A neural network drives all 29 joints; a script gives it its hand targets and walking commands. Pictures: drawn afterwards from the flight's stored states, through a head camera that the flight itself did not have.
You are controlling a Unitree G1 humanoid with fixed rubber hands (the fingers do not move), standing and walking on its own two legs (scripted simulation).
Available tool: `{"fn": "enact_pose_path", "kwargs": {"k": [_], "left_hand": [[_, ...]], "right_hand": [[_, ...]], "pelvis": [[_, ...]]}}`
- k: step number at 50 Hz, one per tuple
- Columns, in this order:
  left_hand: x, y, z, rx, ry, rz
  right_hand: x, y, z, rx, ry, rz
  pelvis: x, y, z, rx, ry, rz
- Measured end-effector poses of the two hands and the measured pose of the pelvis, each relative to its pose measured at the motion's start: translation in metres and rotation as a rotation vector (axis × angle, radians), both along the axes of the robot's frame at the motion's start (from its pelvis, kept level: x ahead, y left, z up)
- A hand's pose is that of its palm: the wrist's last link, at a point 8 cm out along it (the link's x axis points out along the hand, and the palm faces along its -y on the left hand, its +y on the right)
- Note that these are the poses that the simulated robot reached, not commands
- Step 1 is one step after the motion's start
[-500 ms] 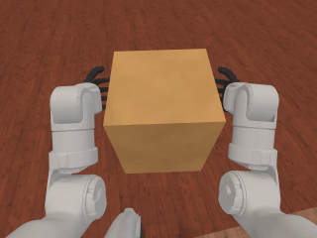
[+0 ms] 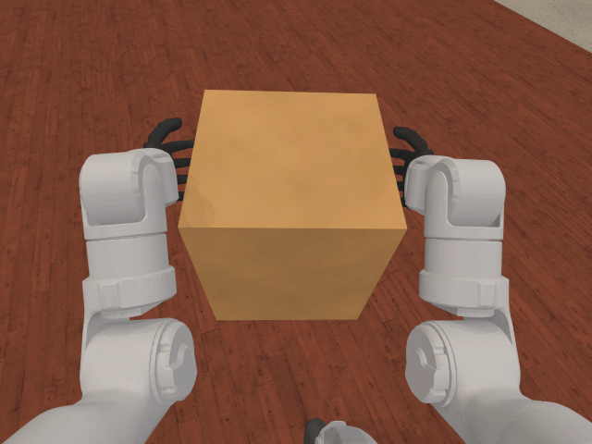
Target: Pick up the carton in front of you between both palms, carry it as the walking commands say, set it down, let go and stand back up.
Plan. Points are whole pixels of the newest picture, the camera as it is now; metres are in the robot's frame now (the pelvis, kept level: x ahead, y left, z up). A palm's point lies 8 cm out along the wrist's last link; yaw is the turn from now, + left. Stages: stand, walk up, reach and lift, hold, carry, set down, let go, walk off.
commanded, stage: carry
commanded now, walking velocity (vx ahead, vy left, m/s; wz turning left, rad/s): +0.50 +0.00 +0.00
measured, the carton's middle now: (289, 217) +0.39 -0.02 +0.10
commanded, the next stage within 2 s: none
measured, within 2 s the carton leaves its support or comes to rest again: neither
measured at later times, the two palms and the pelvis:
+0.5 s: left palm (163, 119) +0.61 +0.18 +0.11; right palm (337, 111) +0.62 -0.12 +0.11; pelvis +0.29 +0.02 +0.01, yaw +1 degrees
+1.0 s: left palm (199, 51) +0.86 +0.14 +0.10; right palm (336, 55) +0.86 -0.16 +0.09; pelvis +0.60 -0.01 +0.00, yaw +2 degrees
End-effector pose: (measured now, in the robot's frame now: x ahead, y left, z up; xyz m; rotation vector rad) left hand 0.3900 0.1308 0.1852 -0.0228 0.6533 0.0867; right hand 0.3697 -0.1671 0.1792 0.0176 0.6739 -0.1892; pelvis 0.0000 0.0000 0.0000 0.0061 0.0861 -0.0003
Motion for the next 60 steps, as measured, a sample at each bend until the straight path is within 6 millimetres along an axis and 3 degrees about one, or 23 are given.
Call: {"fn": "enact_pose_path", "kwargs": {"k": [2,5,13,20,26,30,34,38,44,49,54,60], "left_hand": [[0.025,-0.004,-0.002,0.023,0.005,0.013],[0.052,-0.004,-0.016,0.053,0.065,0.034],[0.103,0.011,-0.052,0.046,0.197,0.102],[0.164,0.027,-0.064,0.014,0.147,0.130],[0.226,0.051,-0.079,-0.024,0.053,0.129],[0.253,0.058,-0.089,-0.047,0.093,0.111],[0.279,0.054,-0.089,-0.054,0.118,0.090],[0.317,0.046,-0.076,-0.031,0.075,0.061],[0.391,0.029,-0.061,-0.007,0.000,0.061],[0.461,0.009,-0.076,0.033,0.010,0.068],[0.497,0.008,-0.095,0.044,0.142,0.099],[0.549,0.017,-0.089,0.022,0.137,0.135]], "right_hand": [[0.031,-0.004,-0.005,0.000,0.005,0.025],[0.069,-0.005,-0.020,0.012,0.066,0.057],[0.143,0.011,-0.052,0.015,0.196,0.117],[0.203,0.027,-0.064,0.046,0.146,0.087],[0.258,0.050,-0.071,0.040,0.049,0.047],[0.275,0.057,-0.080,0.036,0.086,0.008],[0.295,0.053,-0.078,0.009,0.111,0.004],[0.330,0.045,-0.065,0.010,0.069,-0.004],[0.405,0.028,-0.058,0.029,-0.005,0.006],[0.480,0.008,-0.082,0.046,0.006,0.031],[0.529,0.007,-0.097,0.044,0.139,0.070],[0.588,0.017,-0.089,0.036,0.133,0.087]], "pelvis": [[0.030,-0.008,-0.009,-0.005,-0.008,0.008],[0.062,-0.015,-0.004,-0.005,-0.012,0.016],[0.137,-0.021,0.021,0.023,0.000,0.032],[0.219,-0.005,0.025,0.017,0.007,0.036],[0.305,0.020,0.006,0.014,-0.002,0.015],[0.348,0.028,0.014,-0.005,0.002,-0.007],[0.390,0.032,0.024,-0.026,-0.003,-0.007],[0.436,0.029,0.027,-0.025,-0.014,-0.006],[0.520,0.013,0.016,-0.008,-0.029,-0.005],[0.590,-0.007,-0.004,-0.026,-0.040,0.020],[0.634,-0.017,0.010,-0.013,-0.028,0.045],[0.693,-0.017,0.024,-0.002,-0.019,0.042]]}}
